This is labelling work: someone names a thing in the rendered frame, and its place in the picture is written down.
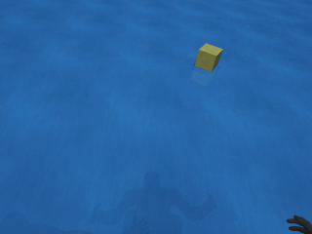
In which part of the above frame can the right robot hand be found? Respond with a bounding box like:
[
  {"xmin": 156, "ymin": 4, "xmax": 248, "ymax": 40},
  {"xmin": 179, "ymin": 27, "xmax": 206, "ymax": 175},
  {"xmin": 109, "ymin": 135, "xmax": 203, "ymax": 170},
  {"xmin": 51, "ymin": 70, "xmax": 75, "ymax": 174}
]
[{"xmin": 287, "ymin": 215, "xmax": 312, "ymax": 234}]

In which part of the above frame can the carton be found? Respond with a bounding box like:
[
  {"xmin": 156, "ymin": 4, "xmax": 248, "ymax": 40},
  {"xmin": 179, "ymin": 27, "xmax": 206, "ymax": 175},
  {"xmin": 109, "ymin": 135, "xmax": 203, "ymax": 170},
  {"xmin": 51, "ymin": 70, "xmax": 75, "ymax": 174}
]
[{"xmin": 195, "ymin": 43, "xmax": 223, "ymax": 72}]

